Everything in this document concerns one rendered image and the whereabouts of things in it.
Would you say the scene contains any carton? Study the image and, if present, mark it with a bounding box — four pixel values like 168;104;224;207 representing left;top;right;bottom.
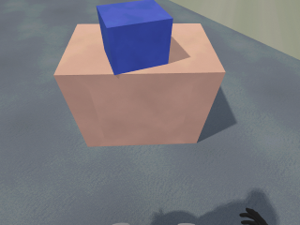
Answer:
96;0;173;75

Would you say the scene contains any pedestal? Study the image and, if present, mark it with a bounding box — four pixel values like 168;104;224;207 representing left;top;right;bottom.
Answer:
53;23;226;147

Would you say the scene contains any robot right hand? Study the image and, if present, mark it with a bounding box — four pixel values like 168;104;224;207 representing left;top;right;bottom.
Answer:
239;208;268;225

